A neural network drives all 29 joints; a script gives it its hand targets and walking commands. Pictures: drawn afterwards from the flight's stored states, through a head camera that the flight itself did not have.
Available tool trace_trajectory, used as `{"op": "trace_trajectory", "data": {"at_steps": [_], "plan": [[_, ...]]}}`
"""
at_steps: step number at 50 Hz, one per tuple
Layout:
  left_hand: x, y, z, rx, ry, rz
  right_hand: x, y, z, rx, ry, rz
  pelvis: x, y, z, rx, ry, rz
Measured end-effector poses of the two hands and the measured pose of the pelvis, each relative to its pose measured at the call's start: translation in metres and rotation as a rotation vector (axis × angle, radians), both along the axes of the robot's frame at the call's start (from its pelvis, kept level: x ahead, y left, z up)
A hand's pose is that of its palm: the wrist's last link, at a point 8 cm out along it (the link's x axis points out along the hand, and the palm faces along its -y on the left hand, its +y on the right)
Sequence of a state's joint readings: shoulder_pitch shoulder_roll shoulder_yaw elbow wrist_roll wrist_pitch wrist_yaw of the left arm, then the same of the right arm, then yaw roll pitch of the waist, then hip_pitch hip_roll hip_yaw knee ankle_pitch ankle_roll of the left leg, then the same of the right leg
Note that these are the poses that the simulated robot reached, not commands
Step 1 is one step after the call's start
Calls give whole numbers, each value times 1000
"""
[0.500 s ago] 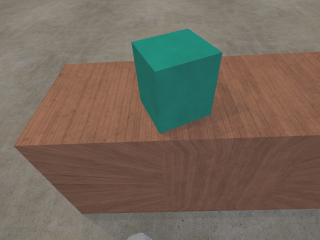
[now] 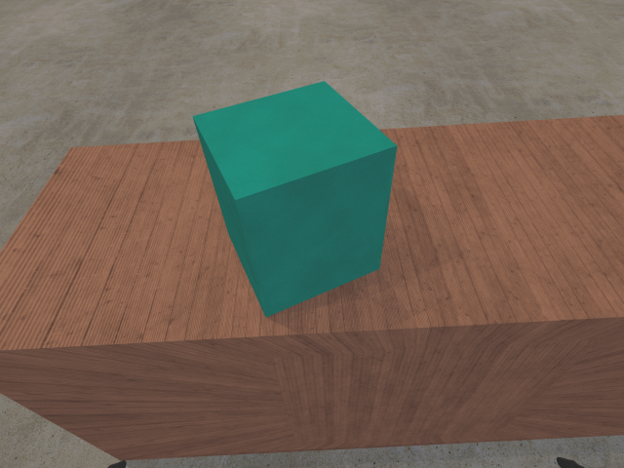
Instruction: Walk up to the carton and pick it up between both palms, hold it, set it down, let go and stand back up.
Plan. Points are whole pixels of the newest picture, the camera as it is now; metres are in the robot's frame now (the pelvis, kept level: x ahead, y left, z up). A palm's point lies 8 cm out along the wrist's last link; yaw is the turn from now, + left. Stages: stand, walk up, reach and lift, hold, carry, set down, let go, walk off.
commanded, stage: walk up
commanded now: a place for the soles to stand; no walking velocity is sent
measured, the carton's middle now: (295, 199) +0.51 +0.04 +0.07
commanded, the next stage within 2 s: reach and lift in 1.80 s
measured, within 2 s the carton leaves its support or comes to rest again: neither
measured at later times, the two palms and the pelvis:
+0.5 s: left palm out of the picture +0.12 +0.31 -0.07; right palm out of the picture +0.11 -0.31 -0.08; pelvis +0.01 +0.00 +0.03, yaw +1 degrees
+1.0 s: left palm out of the picture +0.07 +0.36 -0.08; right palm out of the picture +0.11 -0.27 -0.09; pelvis +0.03 +0.03 +0.03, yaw +2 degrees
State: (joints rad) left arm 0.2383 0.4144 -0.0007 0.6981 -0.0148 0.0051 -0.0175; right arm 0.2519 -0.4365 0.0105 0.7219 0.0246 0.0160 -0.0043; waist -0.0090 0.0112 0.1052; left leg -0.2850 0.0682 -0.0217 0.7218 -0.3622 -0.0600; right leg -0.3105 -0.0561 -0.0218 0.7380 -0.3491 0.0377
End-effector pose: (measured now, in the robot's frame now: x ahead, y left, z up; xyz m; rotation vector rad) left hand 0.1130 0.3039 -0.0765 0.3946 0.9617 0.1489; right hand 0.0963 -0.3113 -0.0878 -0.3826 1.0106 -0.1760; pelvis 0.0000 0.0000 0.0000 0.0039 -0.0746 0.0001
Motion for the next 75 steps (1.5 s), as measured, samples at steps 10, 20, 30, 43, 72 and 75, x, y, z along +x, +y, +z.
{"op": "trace_trajectory", "data": {"at_steps": [10,20,30,43,72,75], "plan": [[47,-11,23,4,-57,3,22,-9,0,24,29,-27,12,-7,14,6,6,15],[31,2,16,-22,23,87,13,-2,5,30,107,-59,14,-3,26,-1,15,20],[-21,10,-3,-50,166,174,11,15,7,39,146,-66,13,4,31,-8,27,27],[-57,39,-7,3,234,220,15,32,2,53,169,-81,18,25,28,-3,31,34],[-4,42,2,45,149,170,46,28,0,60,133,-83,41,25,23,1,13,32],[-7,41,2,42,154,177,44,27,0,59,142,-82,41,24,24,1,12,33]]}}
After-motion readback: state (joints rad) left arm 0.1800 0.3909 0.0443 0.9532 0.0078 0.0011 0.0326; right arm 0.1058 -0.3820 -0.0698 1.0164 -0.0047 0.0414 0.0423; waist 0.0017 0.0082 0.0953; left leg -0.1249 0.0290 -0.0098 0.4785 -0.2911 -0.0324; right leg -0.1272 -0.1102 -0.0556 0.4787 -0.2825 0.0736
